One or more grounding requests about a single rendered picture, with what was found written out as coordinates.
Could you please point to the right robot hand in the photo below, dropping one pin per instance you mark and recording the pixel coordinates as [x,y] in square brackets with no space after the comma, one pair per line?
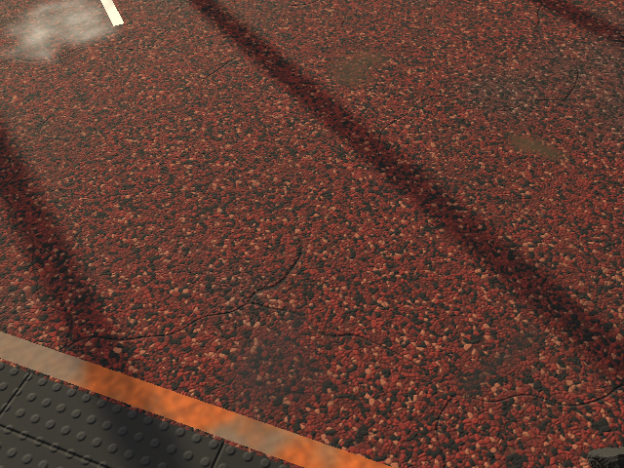
[606,458]

